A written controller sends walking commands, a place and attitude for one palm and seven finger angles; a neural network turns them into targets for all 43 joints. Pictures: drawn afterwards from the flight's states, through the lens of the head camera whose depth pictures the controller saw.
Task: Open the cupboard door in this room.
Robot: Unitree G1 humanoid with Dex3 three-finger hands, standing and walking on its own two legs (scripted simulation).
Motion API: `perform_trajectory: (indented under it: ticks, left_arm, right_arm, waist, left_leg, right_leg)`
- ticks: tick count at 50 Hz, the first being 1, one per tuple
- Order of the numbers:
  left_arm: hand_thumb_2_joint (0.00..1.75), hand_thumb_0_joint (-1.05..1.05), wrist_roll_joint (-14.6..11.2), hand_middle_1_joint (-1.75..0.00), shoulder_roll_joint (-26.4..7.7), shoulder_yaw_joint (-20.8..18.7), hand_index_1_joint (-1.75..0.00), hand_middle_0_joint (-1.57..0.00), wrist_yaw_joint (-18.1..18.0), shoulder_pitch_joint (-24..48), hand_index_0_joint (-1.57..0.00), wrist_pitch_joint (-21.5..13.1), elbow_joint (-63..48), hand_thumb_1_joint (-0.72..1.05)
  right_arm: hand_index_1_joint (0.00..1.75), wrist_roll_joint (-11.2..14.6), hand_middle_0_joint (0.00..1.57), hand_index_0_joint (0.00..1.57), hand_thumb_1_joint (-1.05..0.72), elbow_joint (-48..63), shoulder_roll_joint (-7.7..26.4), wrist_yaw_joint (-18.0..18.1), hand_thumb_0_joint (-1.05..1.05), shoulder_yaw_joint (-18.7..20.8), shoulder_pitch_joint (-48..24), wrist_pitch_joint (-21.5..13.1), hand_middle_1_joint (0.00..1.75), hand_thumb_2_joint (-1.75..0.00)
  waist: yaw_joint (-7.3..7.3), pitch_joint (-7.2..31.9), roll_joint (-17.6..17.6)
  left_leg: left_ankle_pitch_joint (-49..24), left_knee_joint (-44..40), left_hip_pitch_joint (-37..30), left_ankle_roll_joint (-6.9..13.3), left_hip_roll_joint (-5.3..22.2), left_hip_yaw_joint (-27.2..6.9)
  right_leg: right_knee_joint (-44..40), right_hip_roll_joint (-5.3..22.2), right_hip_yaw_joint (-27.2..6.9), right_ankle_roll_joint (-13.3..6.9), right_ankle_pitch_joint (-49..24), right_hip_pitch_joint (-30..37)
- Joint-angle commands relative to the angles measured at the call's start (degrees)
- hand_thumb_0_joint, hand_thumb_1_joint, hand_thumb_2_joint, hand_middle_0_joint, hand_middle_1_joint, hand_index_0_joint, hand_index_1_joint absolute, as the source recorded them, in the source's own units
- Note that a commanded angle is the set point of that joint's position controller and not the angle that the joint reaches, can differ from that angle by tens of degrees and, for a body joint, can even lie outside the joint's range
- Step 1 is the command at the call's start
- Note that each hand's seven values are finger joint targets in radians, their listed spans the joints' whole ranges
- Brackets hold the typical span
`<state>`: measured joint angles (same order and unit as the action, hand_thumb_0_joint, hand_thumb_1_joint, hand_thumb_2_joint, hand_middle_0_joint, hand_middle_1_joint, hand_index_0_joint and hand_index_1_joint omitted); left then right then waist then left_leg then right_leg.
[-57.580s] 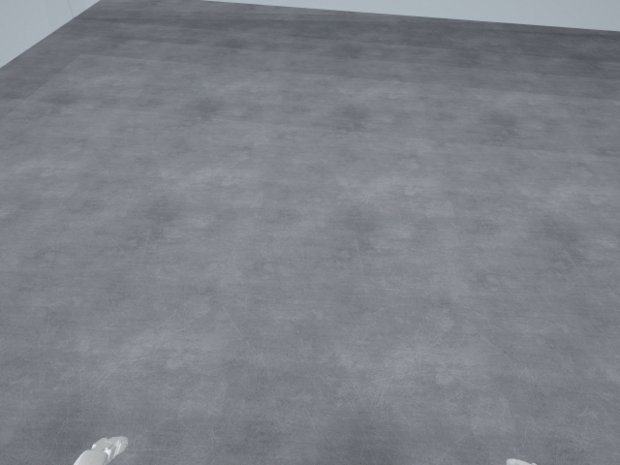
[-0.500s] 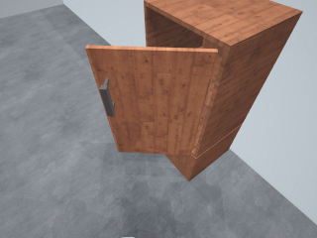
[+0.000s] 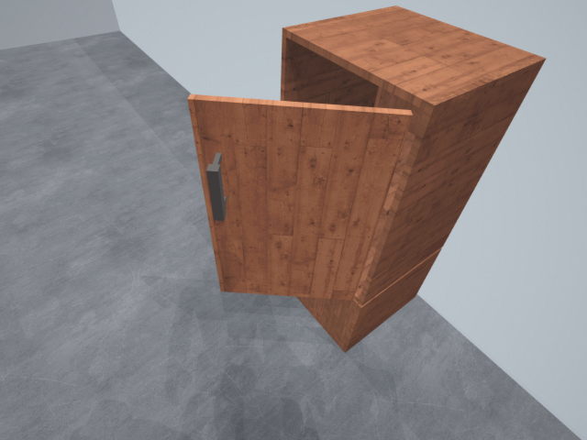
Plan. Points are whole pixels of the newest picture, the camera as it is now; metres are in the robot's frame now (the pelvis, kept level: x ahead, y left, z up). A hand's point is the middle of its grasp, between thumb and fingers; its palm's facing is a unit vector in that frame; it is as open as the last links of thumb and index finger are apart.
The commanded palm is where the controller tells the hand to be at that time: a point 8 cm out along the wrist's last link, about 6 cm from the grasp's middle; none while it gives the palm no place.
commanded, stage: come to a stop and stand still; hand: left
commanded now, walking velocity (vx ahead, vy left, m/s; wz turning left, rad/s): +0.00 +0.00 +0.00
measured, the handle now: (218, 187) +0.57 +0.18 +0.01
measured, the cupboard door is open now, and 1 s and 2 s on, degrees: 50 50 50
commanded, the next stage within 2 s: look again from close up in 0.50 s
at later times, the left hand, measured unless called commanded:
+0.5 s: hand out of the picture -0.04 +0.18 -0.17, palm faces +0.03 -0.98 -0.18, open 7.4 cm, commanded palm none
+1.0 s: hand out of the picture -0.04 +0.16 -0.17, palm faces +0.03 -0.99 -0.15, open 7.4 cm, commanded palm none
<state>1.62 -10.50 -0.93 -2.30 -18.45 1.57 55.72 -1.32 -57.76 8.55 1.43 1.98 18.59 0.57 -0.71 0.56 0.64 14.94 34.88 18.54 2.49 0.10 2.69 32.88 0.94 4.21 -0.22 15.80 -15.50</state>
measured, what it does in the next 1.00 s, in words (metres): stands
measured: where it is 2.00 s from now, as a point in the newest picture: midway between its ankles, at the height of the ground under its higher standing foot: outside the picture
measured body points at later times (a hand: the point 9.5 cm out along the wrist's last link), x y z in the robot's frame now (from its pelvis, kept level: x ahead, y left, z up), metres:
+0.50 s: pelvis -0.02 +0.02 +0.01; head -0.02 +0.02 +0.46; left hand -0.04 +0.23 -0.15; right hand +0.01 -0.22 -0.14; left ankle +0.04 +0.09 -0.73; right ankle +0.02 -0.12 -0.73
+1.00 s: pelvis -0.01 +0.01 +0.01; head -0.01 +0.02 +0.46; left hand -0.04 +0.22 -0.15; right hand -0.03 -0.20 -0.15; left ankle +0.04 +0.09 -0.73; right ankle +0.02 -0.12 -0.73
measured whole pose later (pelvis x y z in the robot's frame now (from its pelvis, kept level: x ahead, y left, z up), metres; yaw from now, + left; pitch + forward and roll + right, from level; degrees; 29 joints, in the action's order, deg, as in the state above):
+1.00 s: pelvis -0.01 +0.01 +0.01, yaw -1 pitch -1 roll -1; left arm 1.7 -6.3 -0.5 -2.4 -21.0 -0.7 61.4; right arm -0.4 -64.0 6.6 1.1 1.4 17.3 0.3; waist 0.0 -1.0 0.6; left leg 9.0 25.8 15.9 3.4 -1.4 4.0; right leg 25.5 2.1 3.0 1.1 10.3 -14.0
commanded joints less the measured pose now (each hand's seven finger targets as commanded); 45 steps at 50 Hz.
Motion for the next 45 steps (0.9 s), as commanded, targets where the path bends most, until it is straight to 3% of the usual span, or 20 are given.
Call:
perform_trajectory:
  ticks: [1,7,12,26,35,38,41,45]
  left_arm:
    - [0.9,0.0,-0.1,-0.3,-3.4,-0.3,-0.3,-0.2,-0.1,-3.7,-0.2,-1.7,-2.7,0.9]
    - [0.9,0.0,-0.2,-0.3,-3.6,-0.3,-0.3,-0.2,0.0,-3.4,-0.2,-2.1,-1.8,0.9]
    - [0.9,0.0,0.0,-0.3,-3.5,-0.4,-0.3,-0.2,-0.1,-4.1,-0.2,-2.2,-1.0,0.9]
    - [0.9,0.0,0.1,-0.3,-2.5,-0.1,-0.3,-0.2,-0.3,-6.9,-0.2,-2.6,2.5,0.9]
    - [0.9,0.0,-0.1,-0.3,-1.5,-0.2,-0.3,-0.2,-0.4,-7.9,-0.2,-2.9,4.1,0.9]
    - [0.9,0.0,-0.1,-0.3,-1.4,-0.3,-0.3,-0.2,-0.5,-7.9,-0.2,-2.7,4.2,0.9]
    - [0.9,0.0,0.0,-0.3,-1.4,-0.3,-0.3,-0.2,-0.5,-8.3,-0.2,-2.8,4.4,0.9]
    - [0.9,0.0,-0.1,-0.3,-0.7,-0.4,-0.3,-0.2,-0.5,-8.0,-0.2,-2.8,4.4,0.9]
  right_arm:
    - [0.3,0.1,0.2,0.2,-0.9,3.9,7.4,0.1,0.0,0.6,-1.1,-1.9,0.3,-0.9]
    - [0.3,0.3,0.2,0.2,-0.9,2.7,7.0,-0.2,0.0,0.8,-0.8,-1.8,0.3,-0.9]
    - [0.3,0.3,0.2,0.2,-0.9,1.9,7.2,-0.4,0.0,0.8,-1.7,-1.5,0.3,-0.9]
    - [0.3,0.6,0.2,0.2,-0.9,-1.3,6.5,-0.5,0.0,0.5,-0.8,-1.1,0.3,-0.9]
    - [0.3,0.7,0.2,0.2,-0.9,-3.4,4.8,-0.4,0.0,0.2,0.5,-1.1,0.3,-0.9]
    - [0.3,0.7,0.2,0.2,-0.9,-3.9,4.7,-0.4,0.0,0.2,0.8,-1.0,0.3,-0.9]
    - [0.3,0.7,0.2,0.2,-0.9,-4.1,4.3,-0.4,0.0,0.3,1.0,-0.9,0.3,-0.9]
    - [0.3,0.7,0.2,0.2,-0.9,-4.4,4.1,-0.3,0.0,0.2,1.6,-1.0,0.3,-0.9]
  waist:
    - [2.11,-4.6,-6.7]
    - [1.04,-4.4,-0.8]
    - [0.81,-4.2,-2.2]
    - [0.53,-4.5,-1.7]
    - [0.51,-5.2,0.9]
    - [0.63,-5.7,-0.8]
    - [0.8,-5.8,0.3]
    - [0.66,-5.7,-1.0]
  left_leg:
    - [5.8,-17.4,5.5,2.0,8.5,-12.6]
    - [6.7,-17.3,2.6,0.9,6.7,-10.0]
    - [9.4,-18.3,1.7,0.6,6.3,-9.8]
    - [10.4,-18.9,0.6,0.1,6.0,-9.3]
    - [6.6,-17.3,-0.4,-0.3,5.0,-7.9]
    - [8.4,-18.1,0.5,-0.3,5.2,-8.3]
    - [8.4,-17.9,0.8,-0.3,5.2,-8.2]
    - [8.5,-18.3,0.9,-0.4,5.3,-8.3]
  right_leg:
    - [-4.7,1.8,-2.8,-1.3,-1.7,2.8]
    - [-7.7,3.5,-4.5,-1.1,-2.1,2.1]
    - [-9.1,3.9,-5.0,-0.8,-0.5,1.4]
    - [-11.7,4.4,-6.1,-0.7,1.6,0.5]
    - [-13.7,5.5,-7.7,-1.0,3.3,-0.6]
    - [-13.3,5.1,-7.0,-0.9,3.5,-0.5]
    - [-13.6,5.1,-7.1,-0.9,3.4,-0.1]
    - [-13.1,4.9,-7.0,-0.9,2.8,-0.1]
